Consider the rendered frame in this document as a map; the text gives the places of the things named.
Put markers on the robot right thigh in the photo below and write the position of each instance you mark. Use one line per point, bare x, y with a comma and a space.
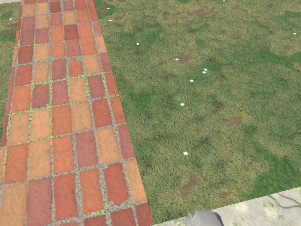
203, 217

